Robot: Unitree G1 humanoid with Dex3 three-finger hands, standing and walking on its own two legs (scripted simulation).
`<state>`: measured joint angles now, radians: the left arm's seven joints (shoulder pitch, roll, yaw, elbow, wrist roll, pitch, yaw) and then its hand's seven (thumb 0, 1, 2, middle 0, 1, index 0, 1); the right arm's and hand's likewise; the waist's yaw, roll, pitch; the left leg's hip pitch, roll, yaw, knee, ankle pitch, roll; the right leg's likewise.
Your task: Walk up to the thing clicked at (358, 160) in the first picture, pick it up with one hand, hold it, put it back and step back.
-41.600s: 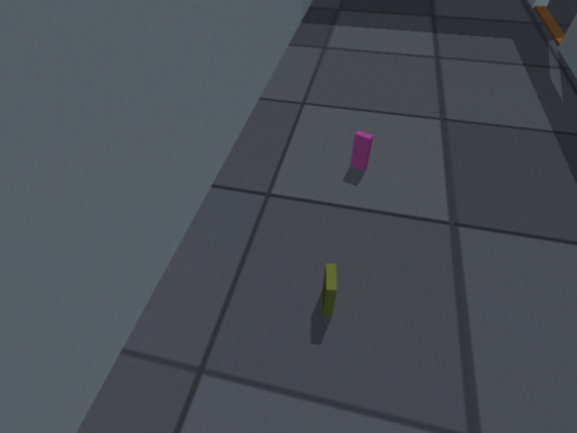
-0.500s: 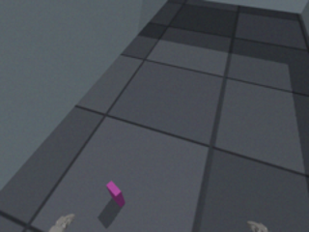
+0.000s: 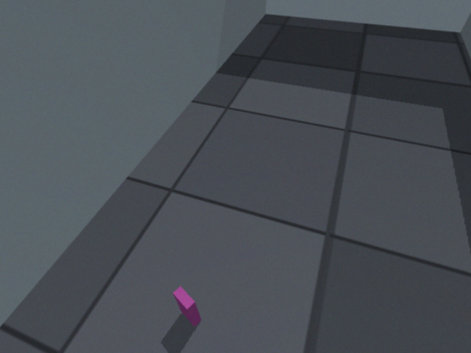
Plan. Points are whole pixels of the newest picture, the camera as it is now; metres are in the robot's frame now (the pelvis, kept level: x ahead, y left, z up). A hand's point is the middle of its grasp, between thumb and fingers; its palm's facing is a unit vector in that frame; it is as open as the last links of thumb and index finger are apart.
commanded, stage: stand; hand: left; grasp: from the side
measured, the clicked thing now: (187, 307) +0.43 +0.23 -0.67
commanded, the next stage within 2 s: step back in 1.50 s
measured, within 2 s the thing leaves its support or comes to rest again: neither
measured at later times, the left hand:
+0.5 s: hand out of the picture +0.07 +0.23 -0.16, palm faces -0.03 -0.94 -0.34, open 7.4 cm
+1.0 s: hand out of the picture +0.10 +0.23 -0.15, palm faces -0.03 -0.94 -0.34, open 7.4 cm
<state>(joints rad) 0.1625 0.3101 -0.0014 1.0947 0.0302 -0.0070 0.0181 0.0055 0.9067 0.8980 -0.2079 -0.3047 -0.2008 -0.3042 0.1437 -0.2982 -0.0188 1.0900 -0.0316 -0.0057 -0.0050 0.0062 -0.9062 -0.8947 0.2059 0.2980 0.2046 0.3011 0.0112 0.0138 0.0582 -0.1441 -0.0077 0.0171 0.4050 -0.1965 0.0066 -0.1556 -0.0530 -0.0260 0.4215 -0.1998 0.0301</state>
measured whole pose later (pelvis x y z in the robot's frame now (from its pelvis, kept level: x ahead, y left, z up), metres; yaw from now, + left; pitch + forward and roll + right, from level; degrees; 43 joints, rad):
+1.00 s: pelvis +0.02 -0.01 +0.01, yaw -1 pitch -2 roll +0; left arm 0.08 0.32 0.00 1.17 0.02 -0.01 0.01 0.00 0.91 0.90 -0.21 -0.30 -0.20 -0.30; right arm 0.10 -0.34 -0.01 1.16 -0.02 -0.02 -0.01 0.00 -0.91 -0.89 0.20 0.30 0.20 0.30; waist 0.00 0.01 0.05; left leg -0.09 0.02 0.03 0.31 -0.18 -0.01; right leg -0.11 -0.03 -0.02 0.32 -0.17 0.02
